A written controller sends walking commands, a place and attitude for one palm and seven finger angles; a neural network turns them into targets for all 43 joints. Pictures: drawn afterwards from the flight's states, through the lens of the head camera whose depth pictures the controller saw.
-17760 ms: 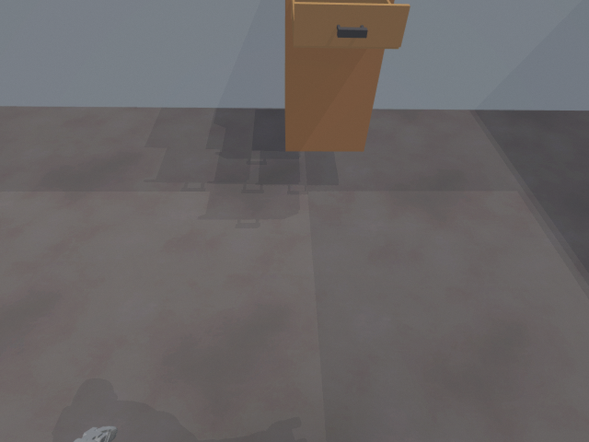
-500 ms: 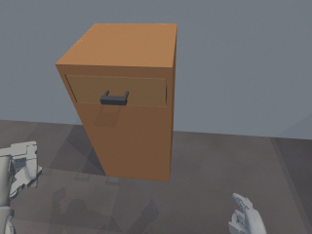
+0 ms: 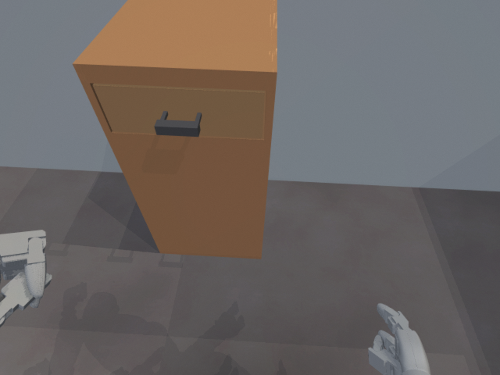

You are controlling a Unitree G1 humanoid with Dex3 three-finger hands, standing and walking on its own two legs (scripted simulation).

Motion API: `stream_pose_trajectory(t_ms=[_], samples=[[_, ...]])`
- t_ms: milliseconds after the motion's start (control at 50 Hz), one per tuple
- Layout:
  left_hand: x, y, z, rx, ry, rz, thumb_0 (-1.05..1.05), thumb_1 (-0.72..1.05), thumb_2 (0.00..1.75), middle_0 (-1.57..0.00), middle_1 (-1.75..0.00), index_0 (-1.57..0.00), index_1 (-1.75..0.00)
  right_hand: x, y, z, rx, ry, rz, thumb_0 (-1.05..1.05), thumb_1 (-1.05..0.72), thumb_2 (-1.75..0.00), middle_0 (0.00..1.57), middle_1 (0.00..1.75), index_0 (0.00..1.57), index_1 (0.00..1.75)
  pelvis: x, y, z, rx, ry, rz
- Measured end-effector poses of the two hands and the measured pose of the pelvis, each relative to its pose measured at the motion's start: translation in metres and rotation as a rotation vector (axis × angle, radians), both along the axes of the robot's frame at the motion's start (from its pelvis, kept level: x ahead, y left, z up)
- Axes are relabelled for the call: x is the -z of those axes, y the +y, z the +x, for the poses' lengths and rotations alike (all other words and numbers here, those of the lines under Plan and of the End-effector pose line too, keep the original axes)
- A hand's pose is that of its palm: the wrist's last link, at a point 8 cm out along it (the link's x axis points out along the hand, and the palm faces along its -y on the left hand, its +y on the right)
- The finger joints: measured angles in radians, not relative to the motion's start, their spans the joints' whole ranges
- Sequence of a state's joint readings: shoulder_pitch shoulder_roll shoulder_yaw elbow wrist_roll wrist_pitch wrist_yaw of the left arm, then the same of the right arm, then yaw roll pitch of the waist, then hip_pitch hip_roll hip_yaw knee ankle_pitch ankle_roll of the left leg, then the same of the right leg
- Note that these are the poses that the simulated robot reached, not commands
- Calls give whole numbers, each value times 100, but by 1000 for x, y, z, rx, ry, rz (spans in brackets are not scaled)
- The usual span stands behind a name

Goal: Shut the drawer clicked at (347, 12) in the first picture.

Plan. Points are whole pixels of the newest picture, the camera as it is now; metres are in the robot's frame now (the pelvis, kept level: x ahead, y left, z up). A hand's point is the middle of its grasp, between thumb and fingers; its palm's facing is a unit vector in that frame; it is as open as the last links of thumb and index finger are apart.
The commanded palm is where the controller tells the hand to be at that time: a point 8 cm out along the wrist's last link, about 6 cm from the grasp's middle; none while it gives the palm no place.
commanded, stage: step back with the hand held close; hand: left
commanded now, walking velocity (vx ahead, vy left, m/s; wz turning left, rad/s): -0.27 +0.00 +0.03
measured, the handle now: (179, 122) +0.66 +0.22 +0.01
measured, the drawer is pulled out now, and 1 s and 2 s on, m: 0.00 0.00 0.00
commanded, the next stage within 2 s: stop stepping back and stand still in 0.78 s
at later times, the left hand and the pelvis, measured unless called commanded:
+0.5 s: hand out of the picture +0.11 +0.24 +0.17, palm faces +0.40 -0.81 -0.43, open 3.2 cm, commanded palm +0.05 +0.29 +0.18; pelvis -0.07 +0.00 -0.02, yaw +3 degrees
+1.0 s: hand out of the picture +0.02 +0.24 +0.18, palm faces +0.29 -0.88 -0.37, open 3.2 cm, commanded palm -0.04 +0.29 +0.18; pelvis -0.19 +0.02 -0.02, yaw -3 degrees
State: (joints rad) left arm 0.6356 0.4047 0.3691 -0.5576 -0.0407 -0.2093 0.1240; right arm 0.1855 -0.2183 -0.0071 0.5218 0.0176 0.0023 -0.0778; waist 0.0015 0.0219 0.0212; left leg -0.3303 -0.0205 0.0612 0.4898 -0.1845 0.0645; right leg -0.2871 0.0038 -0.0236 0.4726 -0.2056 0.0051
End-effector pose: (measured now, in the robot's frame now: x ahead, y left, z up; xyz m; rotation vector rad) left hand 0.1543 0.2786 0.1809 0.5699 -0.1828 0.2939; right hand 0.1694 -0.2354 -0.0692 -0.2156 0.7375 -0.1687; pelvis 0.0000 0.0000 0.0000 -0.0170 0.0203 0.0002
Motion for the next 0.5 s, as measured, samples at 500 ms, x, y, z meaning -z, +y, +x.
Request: stream_pose_trajectory(t_ms=[500], samples=[[-2, 2, -81, 19, -191, -2, 1, 89, 90, -141, -160, -141, -160, 10, -1, -76, -36, 6, -53, 1, -90, -90, 20, 30, 20, 30, 16, 3, -70, -49, -26, -19]])
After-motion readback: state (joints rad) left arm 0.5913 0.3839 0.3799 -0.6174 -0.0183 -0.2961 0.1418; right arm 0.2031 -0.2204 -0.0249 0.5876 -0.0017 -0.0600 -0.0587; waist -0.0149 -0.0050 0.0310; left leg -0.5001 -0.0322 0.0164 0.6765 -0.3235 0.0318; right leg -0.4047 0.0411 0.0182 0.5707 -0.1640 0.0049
